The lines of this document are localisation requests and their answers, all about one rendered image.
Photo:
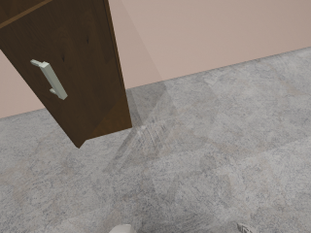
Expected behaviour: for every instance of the handle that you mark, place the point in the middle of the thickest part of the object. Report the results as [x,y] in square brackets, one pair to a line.
[57,88]

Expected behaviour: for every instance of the cupboard door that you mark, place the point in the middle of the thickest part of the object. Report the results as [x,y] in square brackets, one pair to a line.
[73,36]

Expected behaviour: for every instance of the robot right hand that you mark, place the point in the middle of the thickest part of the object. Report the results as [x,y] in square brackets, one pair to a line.
[245,228]

